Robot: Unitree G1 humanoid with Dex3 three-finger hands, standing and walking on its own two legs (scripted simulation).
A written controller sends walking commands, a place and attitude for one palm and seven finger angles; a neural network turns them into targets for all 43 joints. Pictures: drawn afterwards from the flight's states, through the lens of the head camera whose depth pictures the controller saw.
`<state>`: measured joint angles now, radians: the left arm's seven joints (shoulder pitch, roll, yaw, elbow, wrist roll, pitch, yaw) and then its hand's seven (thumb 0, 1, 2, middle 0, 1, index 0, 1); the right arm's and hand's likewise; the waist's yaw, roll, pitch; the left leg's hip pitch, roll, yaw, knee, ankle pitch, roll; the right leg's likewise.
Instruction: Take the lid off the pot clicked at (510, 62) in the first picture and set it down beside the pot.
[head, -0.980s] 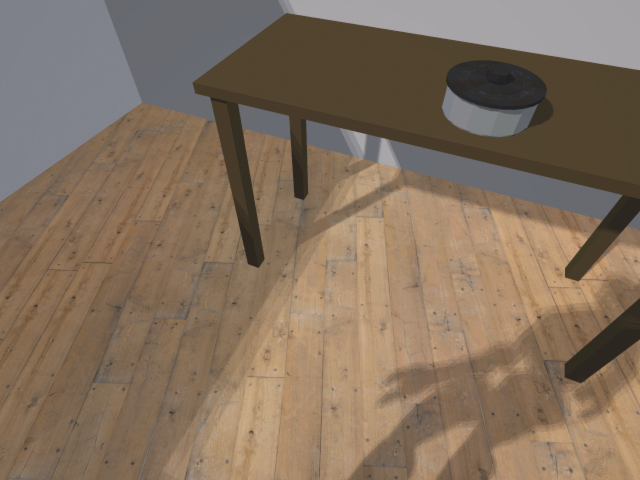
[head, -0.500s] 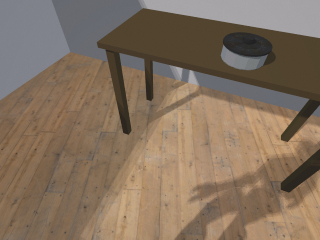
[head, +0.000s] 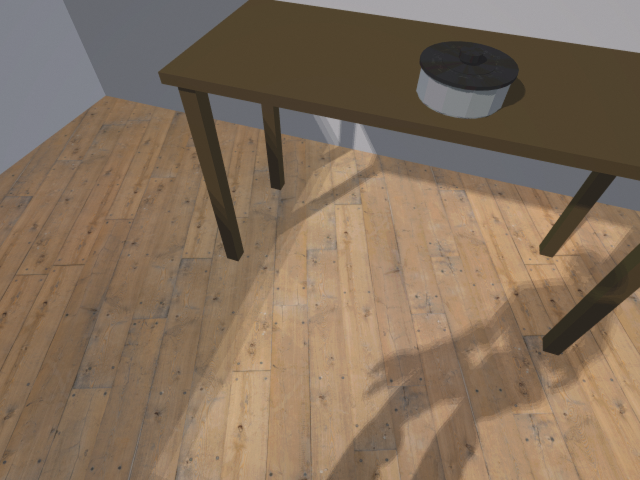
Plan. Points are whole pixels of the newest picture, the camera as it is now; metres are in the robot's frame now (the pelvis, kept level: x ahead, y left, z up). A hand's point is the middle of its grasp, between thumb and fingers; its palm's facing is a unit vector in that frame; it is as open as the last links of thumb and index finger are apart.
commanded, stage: walk to a spot facing it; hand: left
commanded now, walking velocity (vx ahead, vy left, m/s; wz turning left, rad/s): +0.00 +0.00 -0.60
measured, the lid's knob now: (471, 54) +0.91 -0.25 +0.10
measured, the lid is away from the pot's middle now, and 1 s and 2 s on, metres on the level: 0.00 0.00 0.00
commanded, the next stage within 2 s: turn to face it in 1.76 s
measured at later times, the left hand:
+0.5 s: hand out of the picture +0.06 +0.19 -0.16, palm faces -0.18 -0.95 -0.26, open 7.3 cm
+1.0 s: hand (242, 435) +0.20 +0.14 -0.16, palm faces -0.58 -0.78 -0.23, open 7.4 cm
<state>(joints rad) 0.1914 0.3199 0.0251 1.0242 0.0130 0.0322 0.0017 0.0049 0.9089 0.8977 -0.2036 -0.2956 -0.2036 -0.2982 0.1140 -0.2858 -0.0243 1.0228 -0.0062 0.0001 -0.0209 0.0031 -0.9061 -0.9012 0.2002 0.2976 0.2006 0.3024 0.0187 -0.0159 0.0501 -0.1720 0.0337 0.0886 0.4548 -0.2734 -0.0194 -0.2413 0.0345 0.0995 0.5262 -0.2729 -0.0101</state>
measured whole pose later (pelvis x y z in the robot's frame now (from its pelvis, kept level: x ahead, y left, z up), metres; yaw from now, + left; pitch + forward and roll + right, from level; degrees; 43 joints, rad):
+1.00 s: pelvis +0.00 +0.02 -0.01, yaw -37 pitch +0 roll +0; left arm 0.17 0.25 0.07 0.88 0.02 0.06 -0.05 0.01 0.91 0.90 -0.20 -0.29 -0.20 -0.30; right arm 0.28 -0.22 -0.04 0.93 -0.02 0.00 -0.01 0.00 -0.90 -0.90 0.20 0.30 0.20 0.30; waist -0.02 0.00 0.08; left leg -0.16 0.12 0.22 0.55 -0.38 -0.03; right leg -0.37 -0.03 -0.05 0.71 -0.37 0.03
